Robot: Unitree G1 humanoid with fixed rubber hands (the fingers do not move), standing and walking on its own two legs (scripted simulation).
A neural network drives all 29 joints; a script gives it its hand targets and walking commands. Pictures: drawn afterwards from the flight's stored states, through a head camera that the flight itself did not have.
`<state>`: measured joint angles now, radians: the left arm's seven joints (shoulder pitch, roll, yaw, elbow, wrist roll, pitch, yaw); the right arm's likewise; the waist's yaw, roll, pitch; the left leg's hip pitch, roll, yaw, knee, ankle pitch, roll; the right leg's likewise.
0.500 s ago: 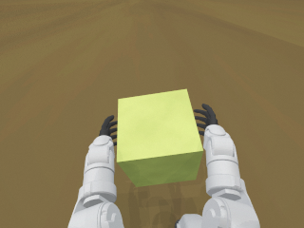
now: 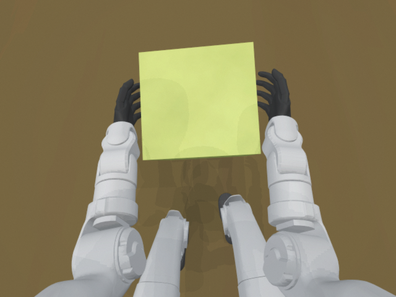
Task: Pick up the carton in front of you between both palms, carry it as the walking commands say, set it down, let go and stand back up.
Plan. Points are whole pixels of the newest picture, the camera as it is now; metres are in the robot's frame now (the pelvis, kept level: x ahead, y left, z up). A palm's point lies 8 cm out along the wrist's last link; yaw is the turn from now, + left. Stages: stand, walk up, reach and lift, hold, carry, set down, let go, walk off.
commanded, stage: set down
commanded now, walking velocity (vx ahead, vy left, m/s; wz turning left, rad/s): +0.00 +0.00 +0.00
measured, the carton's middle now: (202, 114) +0.45 -0.02 -0.15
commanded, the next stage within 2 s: none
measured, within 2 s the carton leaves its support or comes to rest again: rests again in 1.84 s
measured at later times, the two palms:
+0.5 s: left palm (151, 116) +0.48 +0.11 -0.22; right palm (266, 114) +0.46 -0.18 -0.21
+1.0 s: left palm (169, 114) +0.53 +0.09 -0.36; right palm (262, 120) +0.48 -0.21 -0.36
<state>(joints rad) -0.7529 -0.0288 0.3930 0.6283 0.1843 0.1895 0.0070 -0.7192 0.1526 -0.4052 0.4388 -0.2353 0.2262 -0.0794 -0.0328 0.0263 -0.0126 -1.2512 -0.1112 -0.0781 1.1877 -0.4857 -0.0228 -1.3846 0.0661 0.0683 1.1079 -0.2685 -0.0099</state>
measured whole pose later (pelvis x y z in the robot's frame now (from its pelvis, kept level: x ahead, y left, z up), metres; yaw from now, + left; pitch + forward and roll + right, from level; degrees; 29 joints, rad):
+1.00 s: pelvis -0.04 +0.01 -0.22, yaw +5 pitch +45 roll +4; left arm -1.46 0.21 0.24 1.00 0.08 0.28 0.12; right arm -1.33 -0.09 -0.55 0.70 -0.19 0.30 -0.08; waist -0.14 0.05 0.15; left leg -2.12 -0.21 -0.02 1.99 -0.66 -0.05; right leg -2.26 0.08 0.08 1.88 -0.40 0.04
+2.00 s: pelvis -0.04 +0.01 -0.28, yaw +5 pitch +37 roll -3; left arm -1.66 0.27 0.08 1.16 0.04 0.21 0.06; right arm -1.45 -0.25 -0.57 0.95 -0.10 0.21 0.04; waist -0.18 0.03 0.43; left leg -2.17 -0.19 -0.02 2.23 -0.70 -0.01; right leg -2.26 -0.02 -0.01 2.09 -0.47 0.02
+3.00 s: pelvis -0.05 +0.00 -0.22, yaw +4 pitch +40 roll +0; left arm -1.66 0.45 0.06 1.19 -0.07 0.24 0.04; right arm -1.44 -0.29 -0.34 0.95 0.11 0.21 -0.13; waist -0.20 0.06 0.25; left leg -2.07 -0.06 0.00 2.02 -0.64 0.00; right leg -2.18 0.00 -0.02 1.90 -0.41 -0.02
